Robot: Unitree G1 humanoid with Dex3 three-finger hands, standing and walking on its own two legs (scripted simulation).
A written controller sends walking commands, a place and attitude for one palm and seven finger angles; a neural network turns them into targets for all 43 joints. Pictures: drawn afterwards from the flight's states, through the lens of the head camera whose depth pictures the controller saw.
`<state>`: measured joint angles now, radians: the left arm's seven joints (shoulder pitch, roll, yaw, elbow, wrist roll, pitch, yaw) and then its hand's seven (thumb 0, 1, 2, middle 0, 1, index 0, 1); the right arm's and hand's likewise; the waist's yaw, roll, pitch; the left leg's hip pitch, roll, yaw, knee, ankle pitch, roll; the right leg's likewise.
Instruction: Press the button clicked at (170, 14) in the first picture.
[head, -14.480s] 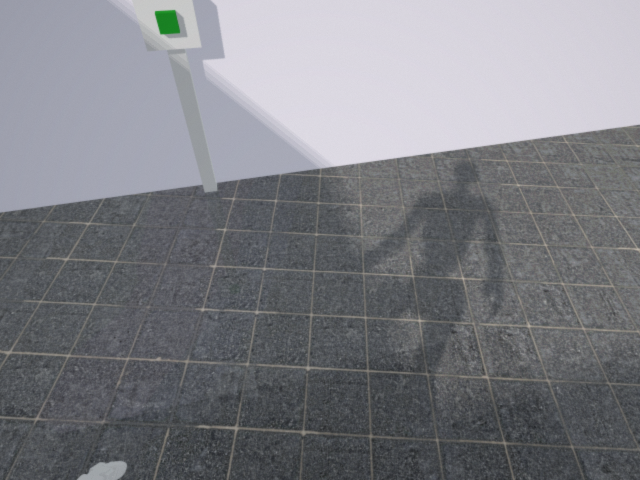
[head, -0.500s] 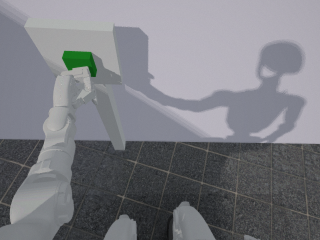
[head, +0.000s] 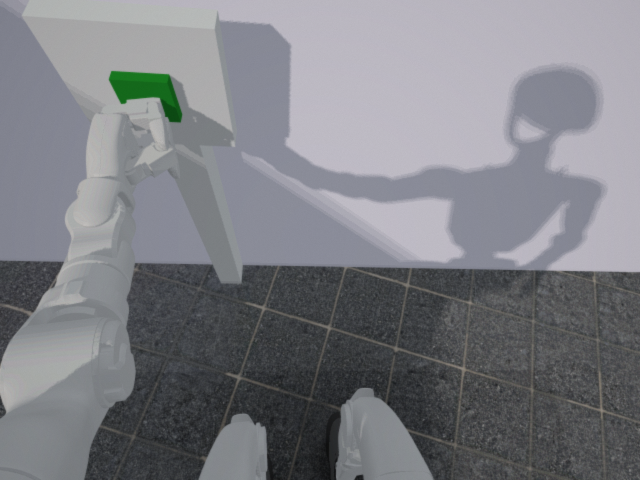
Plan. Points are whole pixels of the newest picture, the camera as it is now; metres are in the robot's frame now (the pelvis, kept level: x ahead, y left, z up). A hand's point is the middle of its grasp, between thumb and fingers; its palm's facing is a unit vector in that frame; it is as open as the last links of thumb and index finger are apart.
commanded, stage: press the button with the knuckle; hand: left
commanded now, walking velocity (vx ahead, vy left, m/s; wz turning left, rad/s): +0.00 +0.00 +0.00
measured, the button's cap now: (149, 92) +0.56 +0.17 +0.09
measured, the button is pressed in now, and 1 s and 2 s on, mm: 10 0 0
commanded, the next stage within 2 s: hold the button down briefly in 0.10 s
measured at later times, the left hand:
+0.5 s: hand (167, 148) +0.50 +0.15 +0.05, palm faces -0.07 -1.00 -0.05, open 2.9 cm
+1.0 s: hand (170, 161) +0.48 +0.15 +0.06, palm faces -0.07 -1.00 -0.03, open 2.9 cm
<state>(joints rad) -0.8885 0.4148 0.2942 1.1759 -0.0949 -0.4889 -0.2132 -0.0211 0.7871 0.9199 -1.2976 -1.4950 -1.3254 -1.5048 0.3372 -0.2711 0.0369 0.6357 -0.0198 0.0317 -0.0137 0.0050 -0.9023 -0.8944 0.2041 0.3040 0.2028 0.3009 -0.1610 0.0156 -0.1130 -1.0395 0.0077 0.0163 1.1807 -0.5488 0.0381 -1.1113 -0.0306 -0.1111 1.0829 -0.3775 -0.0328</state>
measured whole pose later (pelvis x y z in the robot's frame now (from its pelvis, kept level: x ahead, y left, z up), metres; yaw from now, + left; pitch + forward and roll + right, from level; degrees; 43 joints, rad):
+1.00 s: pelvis +0.00 +0.01 +0.00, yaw -1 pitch +22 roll -2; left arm -0.78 0.36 0.27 1.05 -0.11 -0.48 -0.18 0.00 0.82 0.91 -1.30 -1.50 -1.32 -1.50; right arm 0.37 -0.26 0.03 0.61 -0.01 0.04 0.01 0.01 -0.90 -0.89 0.20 0.30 0.20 0.30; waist -0.15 0.02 -0.12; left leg -1.00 0.01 0.04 1.16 -0.54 0.05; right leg -1.08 -0.02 -0.08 1.06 -0.36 -0.02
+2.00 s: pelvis +0.03 -0.01 +0.05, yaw +0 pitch +11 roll -1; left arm -0.04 0.27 0.17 0.28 -0.26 -0.30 -0.25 0.02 0.90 0.90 -1.30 -1.49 -1.30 -1.50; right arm 0.31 -0.26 0.03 0.53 0.05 -0.02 -0.05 0.01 -0.90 -0.89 0.20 0.30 0.20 0.30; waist -0.04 0.03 -0.10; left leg -0.59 0.00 0.03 0.90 -0.49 0.03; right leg -0.69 -0.01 -0.09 0.85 -0.35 -0.03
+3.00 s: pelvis +0.04 +0.00 +0.10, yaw +1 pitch -5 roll -1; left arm 0.52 0.31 0.29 -0.47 -0.05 -0.10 0.11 0.02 0.89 0.90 -1.30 -1.49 -1.31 -1.50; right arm 0.22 -0.22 0.03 0.62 0.00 -0.14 -0.08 0.01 -0.90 -0.89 0.20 0.30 0.20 0.30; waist 0.08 0.08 0.01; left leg -0.05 -0.01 0.03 0.46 -0.32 0.03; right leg -0.15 0.00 -0.08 0.45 -0.21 -0.02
